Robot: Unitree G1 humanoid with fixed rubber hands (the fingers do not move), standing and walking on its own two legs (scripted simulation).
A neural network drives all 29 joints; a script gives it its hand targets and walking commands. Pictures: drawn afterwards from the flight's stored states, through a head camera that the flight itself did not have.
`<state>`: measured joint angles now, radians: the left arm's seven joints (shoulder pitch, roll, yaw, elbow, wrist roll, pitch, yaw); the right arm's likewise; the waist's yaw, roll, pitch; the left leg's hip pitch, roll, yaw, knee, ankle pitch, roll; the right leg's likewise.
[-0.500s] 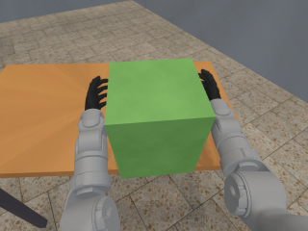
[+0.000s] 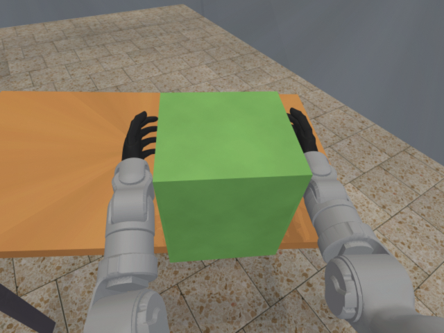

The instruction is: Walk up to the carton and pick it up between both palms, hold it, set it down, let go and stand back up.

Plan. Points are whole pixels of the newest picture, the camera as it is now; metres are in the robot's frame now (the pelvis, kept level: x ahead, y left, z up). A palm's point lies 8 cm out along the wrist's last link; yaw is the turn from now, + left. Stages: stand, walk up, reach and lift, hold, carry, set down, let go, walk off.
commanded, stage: reach and lift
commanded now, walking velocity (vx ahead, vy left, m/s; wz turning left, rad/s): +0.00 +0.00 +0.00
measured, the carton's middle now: (222, 179) +0.38 +0.03 +0.09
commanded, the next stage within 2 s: none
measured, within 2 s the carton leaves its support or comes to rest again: leaves its support in 0.32 s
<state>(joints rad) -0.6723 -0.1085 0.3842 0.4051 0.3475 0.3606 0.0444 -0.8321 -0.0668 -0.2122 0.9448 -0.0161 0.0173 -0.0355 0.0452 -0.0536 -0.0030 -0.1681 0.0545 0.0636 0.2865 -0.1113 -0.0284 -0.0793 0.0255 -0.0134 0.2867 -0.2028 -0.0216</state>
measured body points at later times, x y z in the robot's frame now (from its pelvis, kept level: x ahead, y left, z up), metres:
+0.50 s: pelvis -0.01 +0.00 +0.00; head -0.05 +0.03 +0.45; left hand +0.37 +0.19 +0.18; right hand +0.41 -0.11 +0.17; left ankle +0.02 +0.14 -0.75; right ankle -0.03 -0.10 -0.75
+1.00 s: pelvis -0.02 +0.01 +0.00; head -0.08 +0.04 +0.44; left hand +0.37 +0.19 +0.22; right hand +0.39 -0.11 +0.21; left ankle +0.02 +0.14 -0.75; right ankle -0.03 -0.10 -0.75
